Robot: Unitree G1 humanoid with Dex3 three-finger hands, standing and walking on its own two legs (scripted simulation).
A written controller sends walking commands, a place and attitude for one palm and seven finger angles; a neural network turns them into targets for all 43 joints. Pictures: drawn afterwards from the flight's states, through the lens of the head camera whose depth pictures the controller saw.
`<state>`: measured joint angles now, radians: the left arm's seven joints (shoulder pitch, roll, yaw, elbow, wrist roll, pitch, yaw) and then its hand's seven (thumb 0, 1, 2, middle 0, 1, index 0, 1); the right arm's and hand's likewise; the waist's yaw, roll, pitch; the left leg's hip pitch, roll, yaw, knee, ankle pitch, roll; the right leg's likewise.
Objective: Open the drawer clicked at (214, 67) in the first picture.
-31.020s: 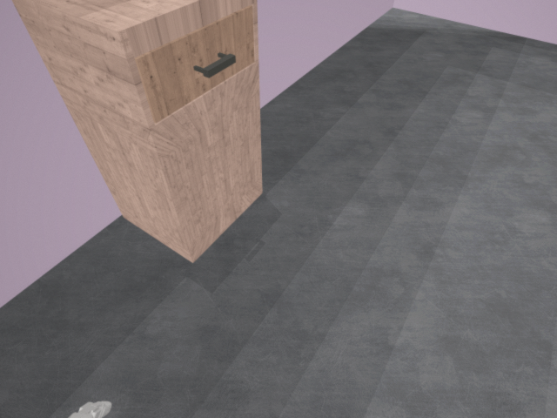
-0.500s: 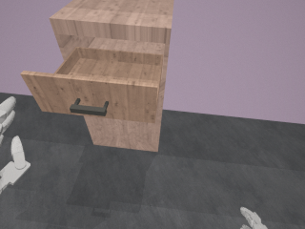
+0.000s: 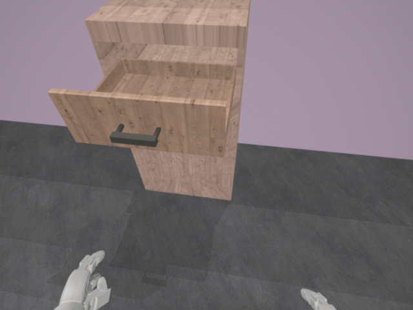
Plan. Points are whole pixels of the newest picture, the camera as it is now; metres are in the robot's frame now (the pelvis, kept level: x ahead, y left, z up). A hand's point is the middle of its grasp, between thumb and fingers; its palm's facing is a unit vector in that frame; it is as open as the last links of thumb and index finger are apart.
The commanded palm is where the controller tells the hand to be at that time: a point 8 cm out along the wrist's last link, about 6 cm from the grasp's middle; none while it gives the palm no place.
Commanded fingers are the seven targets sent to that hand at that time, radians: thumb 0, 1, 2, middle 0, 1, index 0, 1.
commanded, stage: let the arm hang, fingers relaxed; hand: left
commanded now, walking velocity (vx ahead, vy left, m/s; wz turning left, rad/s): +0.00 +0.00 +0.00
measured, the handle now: (136, 134) +0.53 +0.21 +0.03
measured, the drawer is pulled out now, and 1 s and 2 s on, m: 0.30 0.30 0.30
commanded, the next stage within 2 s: look to check the result in 0.92 s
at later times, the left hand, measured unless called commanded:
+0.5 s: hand out of the picture -0.02 +0.20 -0.15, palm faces +0.02 -0.98 -0.20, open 7.3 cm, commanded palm none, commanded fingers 0.00 0.90 0.90 -0.20 -0.30 -0.20 -0.30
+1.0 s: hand out of the picture +0.00 +0.18 -0.15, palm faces +0.01 -0.99 -0.16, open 7.4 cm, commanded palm none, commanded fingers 0.00 0.90 0.90 -0.20 -0.30 -0.20 -0.30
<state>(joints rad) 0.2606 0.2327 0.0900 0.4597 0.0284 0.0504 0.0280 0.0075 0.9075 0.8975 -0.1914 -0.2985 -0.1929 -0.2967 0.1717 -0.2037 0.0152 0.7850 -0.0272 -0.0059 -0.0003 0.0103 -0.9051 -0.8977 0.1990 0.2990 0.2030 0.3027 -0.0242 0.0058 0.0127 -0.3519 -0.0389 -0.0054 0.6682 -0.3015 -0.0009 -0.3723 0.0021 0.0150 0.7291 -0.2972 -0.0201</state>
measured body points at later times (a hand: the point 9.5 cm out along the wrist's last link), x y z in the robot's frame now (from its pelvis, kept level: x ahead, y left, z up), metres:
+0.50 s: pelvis +0.01 +0.02 +0.03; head +0.03 +0.02 +0.47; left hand -0.02 +0.25 -0.13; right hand -0.02 -0.19 -0.13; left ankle +0.03 +0.13 -0.72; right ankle +0.03 -0.10 -0.72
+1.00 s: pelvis +0.01 +0.02 +0.02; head +0.03 +0.02 +0.47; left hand +0.00 +0.23 -0.14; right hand -0.02 -0.19 -0.14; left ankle +0.03 +0.13 -0.72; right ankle +0.03 -0.10 -0.72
